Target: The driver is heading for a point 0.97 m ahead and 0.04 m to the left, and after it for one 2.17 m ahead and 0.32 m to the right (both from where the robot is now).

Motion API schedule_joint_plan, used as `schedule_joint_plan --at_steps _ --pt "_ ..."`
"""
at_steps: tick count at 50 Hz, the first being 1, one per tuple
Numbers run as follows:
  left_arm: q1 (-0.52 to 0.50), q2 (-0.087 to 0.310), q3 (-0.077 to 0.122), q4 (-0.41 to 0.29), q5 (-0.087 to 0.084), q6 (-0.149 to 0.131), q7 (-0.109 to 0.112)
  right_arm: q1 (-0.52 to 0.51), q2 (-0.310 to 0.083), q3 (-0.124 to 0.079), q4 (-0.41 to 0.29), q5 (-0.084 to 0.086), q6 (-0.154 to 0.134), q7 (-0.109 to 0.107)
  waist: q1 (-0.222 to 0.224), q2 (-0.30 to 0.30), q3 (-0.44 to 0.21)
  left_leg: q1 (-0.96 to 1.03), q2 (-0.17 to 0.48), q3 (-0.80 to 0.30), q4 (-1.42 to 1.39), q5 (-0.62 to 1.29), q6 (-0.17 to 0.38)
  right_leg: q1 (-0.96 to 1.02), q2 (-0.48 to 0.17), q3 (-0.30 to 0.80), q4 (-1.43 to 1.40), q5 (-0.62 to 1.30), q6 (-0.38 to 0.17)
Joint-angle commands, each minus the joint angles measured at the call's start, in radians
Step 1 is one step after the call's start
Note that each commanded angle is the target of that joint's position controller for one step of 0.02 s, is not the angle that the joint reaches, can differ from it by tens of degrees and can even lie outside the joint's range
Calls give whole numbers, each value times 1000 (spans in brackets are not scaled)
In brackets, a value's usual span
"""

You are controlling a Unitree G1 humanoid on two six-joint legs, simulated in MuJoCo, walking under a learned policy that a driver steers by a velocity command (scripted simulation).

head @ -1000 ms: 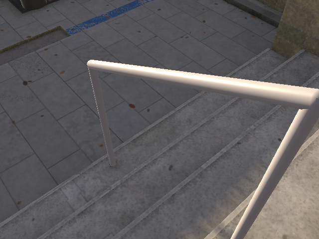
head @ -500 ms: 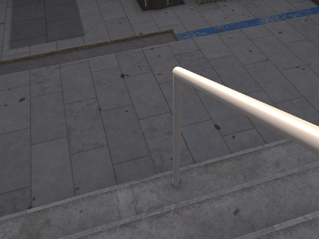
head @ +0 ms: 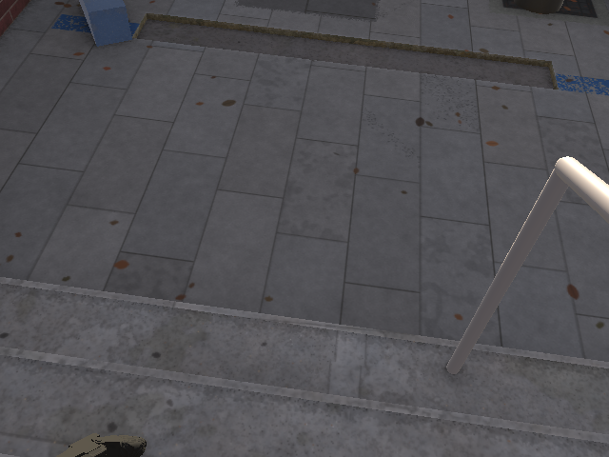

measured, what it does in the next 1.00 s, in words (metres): goes down, turning left: right foot 0.17 m lower, then left foot 0.17 m lower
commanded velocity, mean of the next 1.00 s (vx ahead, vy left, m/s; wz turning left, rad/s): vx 1.00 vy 0.00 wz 0.57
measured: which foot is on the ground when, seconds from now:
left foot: down 0.00-0.28, up 0.30-0.80, down 0.82-1.00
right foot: up 0.00-0.26, down 0.28-0.80, up 0.82-1.00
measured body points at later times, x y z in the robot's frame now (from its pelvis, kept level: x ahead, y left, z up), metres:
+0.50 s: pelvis +0.31 +0.00 -0.16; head +0.32 -0.01 +0.29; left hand +0.12 +0.21 -0.29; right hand +0.58 -0.15 -0.27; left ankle +0.35 +0.15 -0.78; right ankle +0.25 -0.13 -0.87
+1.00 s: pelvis +0.67 +0.26 -0.33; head +0.70 +0.27 +0.11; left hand +0.57 +0.50 -0.47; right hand +0.80 +0.02 -0.48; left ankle +0.59 +0.27 -1.04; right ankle +0.78 +0.12 -1.00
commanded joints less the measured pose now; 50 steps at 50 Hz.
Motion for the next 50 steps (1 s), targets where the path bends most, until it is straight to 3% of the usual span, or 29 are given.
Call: schedule_joint_plan --at_steps 1,6,9,12,14,15,16,17,18,19,20,21,22,24,26,28,29,32,35,39,40,41,42,43,45,46,48,49,50 --pt "-102 112 41 -65 -5 -17 -13 -3 -156 -47 -39 6 -40 -33 35 77 -29 111 192 -490 -199 320 197 -93 34 43 -164 254 19" --pt "-200 55 28 -91 -7 -19 -34 22 -158 -49 -27 12 -12 -36 -23 150 19 12 114 -475 -165 361 148 129 110 27 -328 286 -21" --pt "-177 38 25 -90 -60 -36 -21 24 -120 -42 1 -3 -5 -40 -49 188 82 -30 74 -466 -135 365 112 310 105 52 -493 219 -18" --pt "239 98 61 13 -66 -47 8 -107 -151 -52 5 -20 -11 -27 164 164 -2 -136 33 -416 235 548 86 743 88 24 -536 255 -42" --pt "492 147 90 116 -59 -45 34 -170 -124 -59 0 -25 -7 -29 278 -24 -14 -226 -40 -260 807 314 51 954 -33 110 -803 295 -86" --pt "529 117 72 122 -50 -42 20 -196 -54 -45 -26 -22 -5 -18 264 -53 -19 -484 -84 -196 1098 -98 57 1077 -98 130 -629 335 -80" --pt "472 96 40 98 -21 -42 11 -83 17 -18 -79 14 -7 -16 114 -209 -86 -735 -13 -151 1218 -157 52 1242 -200 147 -246 863 -9" --pt "477 105 49 95 -31 -45 12 14 -5 -20 -53 17 -10 -31 97 -207 -193 -807 65 -54 1241 -99 43 1259 -255 238 -286 714 -43" --pt "460 188 80 98 -35 -65 24 -29 -54 -28 -64 5 -7 -33 113 -323 -177 -881 74 33 1283 -16 9 1125 -377 538 -552 94 -222" --pt "387 63 43 97 -48 -75 21 -241 -156 -55 -55 -56 6 -27 128 10 25 -853 165 -42 1093 131 5 845 -282 449 -696 -308 -192" --pt "390 109 40 116 -34 -96 20 -312 -137 -47 -99 -51 17 -17 127 -109 131 -848 173 -45 1068 109 -9 679 -333 535 -683 -194 -232" --pt "400 68 21 154 -33 -116 17 -385 -120 -39 -104 -53 14 -12 88 20 216 -867 205 -157 838 312 -19 591 -262 408 -628 -87 -164" --pt "378 54 5 180 -40 -127 26 -369 -84 -24 -90 -48 11 -1 47 -37 228 -707 187 -160 593 419 -50 412 -182 273 -683 -44 -123" --pt "306 118 14 166 -51 -128 37 -378 -87 -25 -49 -48 -7 24 37 -60 166 -391 158 -97 205 714 -65 250 -96 117 -774 -81 -141" --pt "420 166 28 226 -39 -117 22 -308 -82 -33 26 -37 -8 36 39 -160 91 -393 167 -49 330 686 -19 429 -178 139 -705 314 -178" --pt "491 147 22 241 -29 -104 13 -461 -97 -38 16 -43 -22 32 104 14 162 -533 148 30 205 676 22 606 -154 48 -713 383 -180" --pt "610 75 9 306 -33 -110 23 -550 -75 -34 -7 -57 -53 31 143 34 190 -646 182 -78 106 823 46 772 -134 58 -645 255 -175" --pt "719 61 -3 367 -5 -118 35 -770 -45 -10 -55 -33 -99 31 227 43 184 -645 163 60 -165 926 53 912 -76 -41 -598 205 -166" --pt "625 83 -12 345 -1 -84 31 -676 0 19 -2 -2 -54 44 188 2 135 -200 160 197 -347 953 26 744 -68 -94 -608 332 -174" --pt "626 106 -12 410 26 -42 43 -201 -126 -30 154 -16 -25 -20 -15 -45 -7 266 175 160 -461 906 27 705 -60 -95 68 527 -187" --pt "518 131 8 387 -1 -52 45 -32 -159 -57 203 -42 -37 -30 -131 70 -46 520 225 92 -591 991 73 504 41 -127 473 128 -157" --pt "378 143 20 333 -9 -64 41 36 -250 -86 251 -43 -42 -27 -159 163 -18 658 297 65 -484 985 111 233 137 -128 736 -587 -176" --pt "454 95 20 273 -48 -94 39 99 -287 -77 254 -52 -60 -28 -74 256 -89 827 421 -19 -127 1567 79 16 128 24 819 -746 -200" --pt "610 52 7 285 -103 -118 42 101 -224 -65 270 -43 -70 -23 -14 205 -210 993 541 -187 -129 1629 143 -138 86 101 651 -623 -190" --pt "490 42 6 275 -23 -96 33 -57 -179 -84 265 -5 -85 -38 42 123 -96 630 506 -294 -375 749 212 -151 -11 61 342 -374 -173" --pt "463 53 18 297 15 -69 23 -122 -97 -65 255 6 -102 -43 96 34 -57 400 481 -278 -385 724 202 -18 -23 85 241 -332 -126" --pt "400 34 21 278 3 -43 0 -157 -65 -43 224 9 -137 -39 157 1 49 -53 463 -170 -446 725 165 232 -55 40 10 -300 -74" --pt "380 2 8 271 1 -35 -5 -179 -112 -51 217 -14 -150 -34 170 51 73 -183 421 -52 -428 826 137 340 -2 -73 -18 -162 -77" --pt "397 -23 4 286 -2 -34 -8 -189 -92 -52 218 -16 -164 -25 199 79 35 -240 362 23 -349 809 83 412 8 -84 -65 108 -105"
